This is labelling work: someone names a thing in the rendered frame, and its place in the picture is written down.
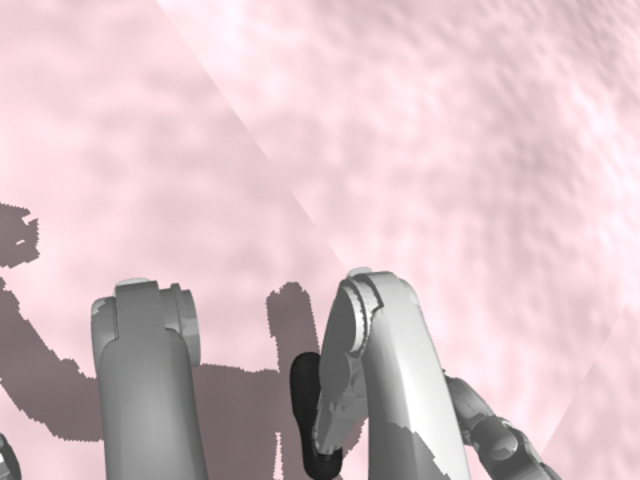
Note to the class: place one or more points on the left robot arm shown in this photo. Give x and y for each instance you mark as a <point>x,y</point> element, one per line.
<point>9,465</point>

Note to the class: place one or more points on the right robot hand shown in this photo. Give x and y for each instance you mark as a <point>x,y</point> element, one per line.
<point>469,407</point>

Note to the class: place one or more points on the right robot foot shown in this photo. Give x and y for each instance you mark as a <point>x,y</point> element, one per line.
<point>305,391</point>

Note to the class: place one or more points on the right robot arm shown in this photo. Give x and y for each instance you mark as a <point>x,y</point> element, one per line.
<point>506,453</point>

